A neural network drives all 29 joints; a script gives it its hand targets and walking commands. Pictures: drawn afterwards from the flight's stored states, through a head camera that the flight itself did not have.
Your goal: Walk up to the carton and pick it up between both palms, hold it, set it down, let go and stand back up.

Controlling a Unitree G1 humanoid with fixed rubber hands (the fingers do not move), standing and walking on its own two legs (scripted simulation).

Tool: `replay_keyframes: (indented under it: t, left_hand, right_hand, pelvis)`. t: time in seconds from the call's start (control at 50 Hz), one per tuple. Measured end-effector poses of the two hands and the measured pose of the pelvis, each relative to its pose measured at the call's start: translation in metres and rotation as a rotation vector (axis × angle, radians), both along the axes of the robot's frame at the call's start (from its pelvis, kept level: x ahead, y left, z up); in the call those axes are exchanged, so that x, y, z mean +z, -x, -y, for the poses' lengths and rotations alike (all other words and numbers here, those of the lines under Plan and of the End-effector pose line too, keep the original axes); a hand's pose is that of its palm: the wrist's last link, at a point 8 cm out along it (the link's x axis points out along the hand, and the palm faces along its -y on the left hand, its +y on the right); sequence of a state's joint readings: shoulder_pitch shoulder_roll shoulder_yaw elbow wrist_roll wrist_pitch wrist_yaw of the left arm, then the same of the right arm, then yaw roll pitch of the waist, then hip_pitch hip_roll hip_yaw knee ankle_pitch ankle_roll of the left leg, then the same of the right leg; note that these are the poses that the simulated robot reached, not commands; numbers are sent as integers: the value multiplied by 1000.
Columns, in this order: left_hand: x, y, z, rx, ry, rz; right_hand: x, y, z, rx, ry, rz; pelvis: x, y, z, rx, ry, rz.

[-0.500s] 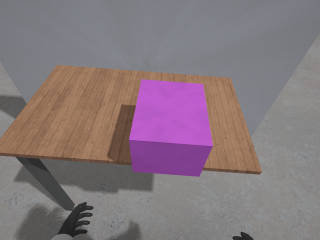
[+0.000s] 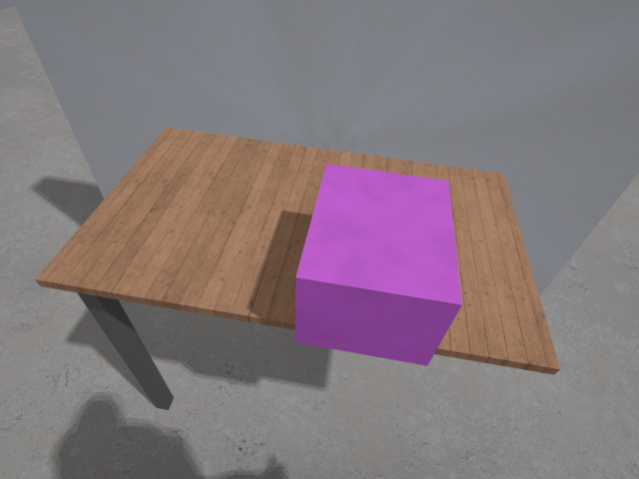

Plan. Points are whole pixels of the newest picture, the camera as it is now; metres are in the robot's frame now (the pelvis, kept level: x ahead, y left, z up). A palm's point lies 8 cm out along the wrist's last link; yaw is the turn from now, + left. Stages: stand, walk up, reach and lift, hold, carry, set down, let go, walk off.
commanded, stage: stand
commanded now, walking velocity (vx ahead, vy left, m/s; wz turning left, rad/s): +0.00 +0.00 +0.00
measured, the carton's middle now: (374, 259) +0.48 -0.07 -0.01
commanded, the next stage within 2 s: none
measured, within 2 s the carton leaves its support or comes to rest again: neither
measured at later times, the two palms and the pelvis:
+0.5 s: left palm out of the picture +0.00 +0.23 -0.14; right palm out of the picture +0.04 -0.23 -0.13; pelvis +0.01 -0.01 +0.00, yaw +2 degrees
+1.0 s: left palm out of the picture -0.04 +0.19 -0.15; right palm out of the picture +0.01 -0.23 -0.14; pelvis +0.01 -0.02 +0.00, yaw +2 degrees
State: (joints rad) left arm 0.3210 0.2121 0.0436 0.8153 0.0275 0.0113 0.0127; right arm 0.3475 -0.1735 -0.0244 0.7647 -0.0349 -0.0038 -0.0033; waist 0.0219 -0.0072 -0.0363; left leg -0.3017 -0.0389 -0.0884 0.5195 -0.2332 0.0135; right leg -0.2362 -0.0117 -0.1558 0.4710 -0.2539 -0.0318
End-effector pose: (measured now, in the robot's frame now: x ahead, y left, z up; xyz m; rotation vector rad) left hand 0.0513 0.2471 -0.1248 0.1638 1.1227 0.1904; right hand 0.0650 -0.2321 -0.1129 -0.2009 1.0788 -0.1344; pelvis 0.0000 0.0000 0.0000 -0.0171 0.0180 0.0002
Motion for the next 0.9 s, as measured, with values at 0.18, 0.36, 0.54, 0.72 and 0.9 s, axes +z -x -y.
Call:
replay_keyframes:
  t: [0.18, 0.36, 0.54, 0.72, 0.9]
  left_hand:
    - [-5, 24, 1, 41, 2, -81]
    - [-10, 44, 8, 78, 6, -159]
    - [-15, 57, 24, 97, 31, -217]
    - [-19, 69, 41, 111, 55, -268]
    - [-21, 82, 53, 119, 68, -315]
  right_hand:
    - [-5, 8, -2, -10, -5, -46]
    - [-12, 17, 1, -26, -11, -100]
    - [-18, 27, 0, -34, -22, -159]
    - [-23, 37, -2, -39, -35, -211]
    - [-27, 49, -2, -45, -45, -265]
  pelvis:
    - [1, -3, 0, 13, -5, -3]
    - [2, -7, 4, 23, -5, 5]
    - [2, -10, 9, 31, -8, 16]
    - [2, -11, 15, 36, -9, 29]
    - [3, -10, 20, 39, -11, 38]
